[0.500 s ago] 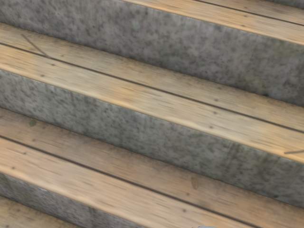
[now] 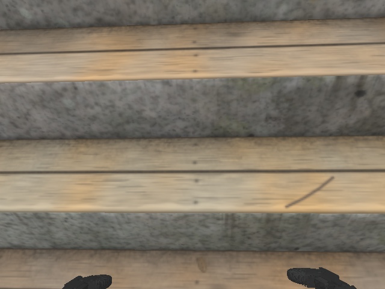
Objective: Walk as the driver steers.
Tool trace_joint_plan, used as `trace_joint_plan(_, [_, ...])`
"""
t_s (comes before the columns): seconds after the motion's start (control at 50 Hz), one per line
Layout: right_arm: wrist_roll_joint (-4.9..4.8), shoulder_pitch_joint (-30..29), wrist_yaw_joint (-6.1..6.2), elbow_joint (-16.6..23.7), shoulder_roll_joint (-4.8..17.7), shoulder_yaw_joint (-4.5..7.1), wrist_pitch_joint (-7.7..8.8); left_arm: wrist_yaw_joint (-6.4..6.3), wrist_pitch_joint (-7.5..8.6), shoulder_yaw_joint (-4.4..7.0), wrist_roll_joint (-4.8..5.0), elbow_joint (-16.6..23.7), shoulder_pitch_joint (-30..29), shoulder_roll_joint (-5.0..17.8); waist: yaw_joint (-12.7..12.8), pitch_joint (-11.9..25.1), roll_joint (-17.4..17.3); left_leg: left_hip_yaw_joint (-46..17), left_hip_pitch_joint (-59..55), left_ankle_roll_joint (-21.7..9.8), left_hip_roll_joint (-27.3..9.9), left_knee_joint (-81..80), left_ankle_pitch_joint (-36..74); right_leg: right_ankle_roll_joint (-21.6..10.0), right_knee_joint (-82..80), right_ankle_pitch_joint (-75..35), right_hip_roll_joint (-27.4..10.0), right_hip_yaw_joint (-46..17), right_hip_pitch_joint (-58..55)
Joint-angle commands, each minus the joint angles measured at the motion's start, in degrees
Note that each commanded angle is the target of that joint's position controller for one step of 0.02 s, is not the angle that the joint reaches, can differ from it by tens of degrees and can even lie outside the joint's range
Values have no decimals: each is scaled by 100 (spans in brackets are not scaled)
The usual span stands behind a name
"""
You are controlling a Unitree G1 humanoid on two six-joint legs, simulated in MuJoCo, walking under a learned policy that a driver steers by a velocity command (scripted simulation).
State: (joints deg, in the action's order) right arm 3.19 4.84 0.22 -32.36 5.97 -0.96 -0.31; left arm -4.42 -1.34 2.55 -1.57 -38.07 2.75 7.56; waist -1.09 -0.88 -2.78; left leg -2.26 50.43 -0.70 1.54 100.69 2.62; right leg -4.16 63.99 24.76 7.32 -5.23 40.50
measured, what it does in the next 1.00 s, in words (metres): climbs, turning right: left foot, then right foot 0.20 m higher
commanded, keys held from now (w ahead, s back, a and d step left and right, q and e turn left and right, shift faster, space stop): w+e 0.46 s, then w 0.54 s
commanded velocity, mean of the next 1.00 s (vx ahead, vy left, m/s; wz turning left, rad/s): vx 0.40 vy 0.00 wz -0.40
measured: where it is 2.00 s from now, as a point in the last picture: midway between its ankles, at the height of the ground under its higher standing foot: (349, 49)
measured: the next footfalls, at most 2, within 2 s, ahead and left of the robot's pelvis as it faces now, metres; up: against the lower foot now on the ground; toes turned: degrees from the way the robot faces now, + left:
left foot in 0.14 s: +0.13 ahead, +0.14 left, +0.00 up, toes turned -8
right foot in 0.70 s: +0.38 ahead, -0.22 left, +0.20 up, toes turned -31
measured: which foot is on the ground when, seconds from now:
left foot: up 0.00-0.12, down 0.14-0.74, up 0.76-1.00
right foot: down 0.00-0.16, up 0.18-0.68, down 0.70-1.00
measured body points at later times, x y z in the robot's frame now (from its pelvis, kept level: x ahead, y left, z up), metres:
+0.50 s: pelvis +0.13 +0.03 +0.08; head +0.15 +0.06 +0.53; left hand +0.39 +0.14 -0.03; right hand +0.02 -0.19 -0.04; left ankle +0.09 +0.15 -0.65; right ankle +0.12 -0.12 -0.35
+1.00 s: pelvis +0.35 -0.14 +0.28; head +0.35 -0.13 +0.73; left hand +0.43 +0.09 +0.13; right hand +0.53 -0.39 +0.25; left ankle +0.45 -0.03 -0.06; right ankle +0.34 -0.20 -0.45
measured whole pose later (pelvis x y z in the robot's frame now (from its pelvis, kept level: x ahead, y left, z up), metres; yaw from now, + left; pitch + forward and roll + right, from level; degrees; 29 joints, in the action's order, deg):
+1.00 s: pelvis +0.35 -0.14 +0.28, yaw -22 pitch +2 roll -1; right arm -0.6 -1.8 2.7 -33.9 2.8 -0.5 4.9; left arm 1.6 7.1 2.4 -1.5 -61.3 23.1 10.7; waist -0.7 2.8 -0.3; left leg -5.4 76.3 -8.4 5.3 137.3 -10.7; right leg -5.1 33.4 17.3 1.3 10.3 18.1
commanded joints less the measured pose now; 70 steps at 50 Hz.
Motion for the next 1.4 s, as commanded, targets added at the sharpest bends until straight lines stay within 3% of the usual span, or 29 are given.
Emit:
trace_joint_plan(0.02, [-15,-331,-7,569,255,90,22,-87,65,272,-106,357,-76,848,31,707,925,-267,485,86,-121,-488,-450,-1342,-2607,1715,-1074,-2993,-996])
trace_joint_plan(0.1, [-409,294,-67,361,336,23,-6,-276,-159,371,-371,661,-200,1046,-210,794,1470,153,-1718,-18,20,-4468,-3516,-1028,-3406,1851,-807,-2575,-704])
trace_joint_plan(0.14, [-562,1325,58,-171,480,138,-52,-125,-127,348,-227,495,182,895,-427,920,1145,1426,-3925,-65,465,-6254,-3320,-993,-3240,2104,-727,-1895,-228])
trace_joint_plan(0.16, [-388,1833,146,-412,788,299,34,86,68,287,-162,542,-144,470,-711,883,387,-34,-5015,-283,-162,-6331,-3184,-707,-1508,1922,-429,-1668,958])
trace_joint_plan(0.18, [-18,1737,188,-264,1711,553,164,283,288,142,51,990,-630,156,-773,742,-1949,-3869,-5175,-1145,-1787,-8814,-6102,-190,368,881,400,-16,2349])
trace_joint_plan(0.2, [-14,1007,185,86,1577,637,323,340,501,258,-92,798,-544,533,-474,617,-1025,-5495,-4659,-1120,-2399,-9628,-6867,32,2240,-77,-16,-309,2424])
trace_joint_plan(0.24, [-195,659,203,-186,1306,614,475,417,492,299,-190,517,5,616,79,207,327,-3477,-4000,-739,-2002,-8843,-5324,159,3683,-1161,-325,-326,2134])
trace_joint_plan(0.3, [-138,1621,151,-1143,701,514,585,506,349,58,-131,324,308,80,-13,137,174,-1215,-4022,-938,-1255,-8050,-3454,-97,4855,-1726,-179,-339,2299])
trace_joint_plan(0.56, [-116,2832,38,-2383,736,489,1209,384,288,-159,-121,1195,-1851,-171,-230,-667,-367,73,-5668,-874,-2164,-9604,-2000,-484,6547,-59,-770,-99,5535])
trace_joint_plan(0.64, [-519,2762,189,-2594,697,435,859,628,122,-537,161,1673,-2302,-450,-325,-654,-409,1357,-4519,-1029,-1430,-11184,1014,-648,2064,577,-1424,1922,2424])
trace_joint_plan(0.66, [-536,2654,190,-2514,599,362,812,640,90,-484,261,1241,-1765,-489,-248,74,-175,1460,-3967,-1229,-1317,-10480,3844,-595,1241,414,-826,2581,165])
trace_joint_plan(0.7, [-642,2821,56,-2428,1820,584,1082,421,19,-216,234,585,834,-56,731,2039,-1310,1079,-4992,-1072,-2095,-7811,9844,-782,940,-75,-122,2162,-2147])
trace_joint_plan(0.72, [-773,2313,-119,-2141,2213,743,1257,397,23,19,114,492,1641,491,1347,2744,-1431,876,-4919,-867,-1810,-6332,8989,-832,-235,-135,-207,1083,-3055])
trace_joint_plan(0.74, [-840,2141,-343,-1812,1838,662,1348,283,103,238,14,185,2139,1092,1409,3034,-192,444,-2564,-461,-959,-4166,6155,-1287,-1617,396,-1499,-1621,-4629])
trace_joint_plan(0.76, [-681,1372,-490,-1494,1590,738,1344,221,18,531,-9,286,1870,1747,1512,3518,1008,-33,-1839,-209,448,-552,63,-1317,-4133,319,-2559,-4405,-4357])
trace_joint_plan(0.78, [-466,1068,-397,-1126,822,687,1268,306,102,544,-10,250,1226,1660,1207,3382,362,-1503,-926,-167,465,1916,-158,-1058,-4141,174,-2727,-4290,-3995])
trace_joint_plan(0.86, [-34,612,-17,-250,-623,104,854,437,534,77,6,-1238,996,127,-224,365,120,-877,1139,-688,8,3118,-132,-675,-3759,-821,-2110,-1396,-1724])
trace_joint_plan(0.92, [-331,397,101,-249,-742,-56,615,523,842,-117,-78,-1833,1599,-207,-250,-297,440,-672,2123,-674,303,3698,-1170,-670,-4527,-1905,-2242,-430,-1356])
trace_joint_plan(1.0, [-430,-753,383,259,-836,-302,401,728,1054,-193,59,-2314,1831,174,-428,-575,152,-167,3086,-882,259,3477,-1517,-43,-5210,-1475,-1759,749,-1368])
trace_joint_plan(1.1, [-178,-1229,138,196,-677,-346,204,228,971,-72,197,-2422,2846,763,-39,679,595,1262,1990,-877,-342,1505,-1485,-489,-5994,-4760,-1833,997,-3623])
trace_joint_plan(1.12, [-304,-880,72,-140,-430,-308,230,193,933,-87,322,-2141,2417,635,-167,916,301,1757,338,-940,-180,-132,-1767,-398,-5854,-6634,-1531,1714,-3148])
trace_joint_plan(1.16, [-469,-325,149,-464,-458,-347,184,87,1050,-17,447,-1873,2317,1045,-387,1549,1151,1803,-1513,-872,192,-1363,-2396,-927,-5111,-11000,-2001,1536,-3233])
trace_joint_plan(1.2, [-480,473,195,-731,187,-154,83,271,1156,115,487,-1784,2567,1362,-561,2244,1974,1518,-2412,-832,661,-3120,-4163,-1317,-3251,-12376,-2282,1246,-4286])
trace_joint_plan(1.22, [-362,696,167,-854,431,-24,80,328,1189,153,459,-1656,2570,1305,-700,2326,1836,709,-2986,-940,473,-4005,-4286,-1209,-2114,-11148,-2159,1013,-4060])
trace_joint_plan(1.26, [-84,1416,360,-1525,1410,503,-155,664,1085,246,59,-928,1563,567,-889,1605,-596,-5555,-3677,-2018,-1422,-8399,-6781,-509,3038,-2752,-286,359,146])
trace_joint_plan(1.28, [-187,628,302,-1439,1177,490,13,642,988,140,-262,-379,1055,-24,-453,635,-67,-5423,-2922,-1478,-1591,-8648,-6084,-350,5432,-2567,-187,-743,1343])
trace_joint_plan(1.32, [-186,372,237,-2076,410,334,224,470,828,-148,-170,184,814,-559,303,-570,336,-3148,-1673,-1010,-1572,-7627,-4808,-512,6552,-2599,-287,-826,2525])
trace_joint_plan(1.36, [-108,571,101,-2520,-452,75,432,369,685,-299,-43,78,1276,-633,675,-661,618,-1651,-1486,-836,-1189,-7540,-3101,-503,6517,-2326,-292,-763,2682])
trace_joint_plan(1.4, [-167,853,86,-2660,-245,77,594,321,525,-383,-12,51,1332,-658,760,-761,736,-764,-1575,-746,-1000,-7747,-2017,-375,5641,-2067,-411,-611,2710])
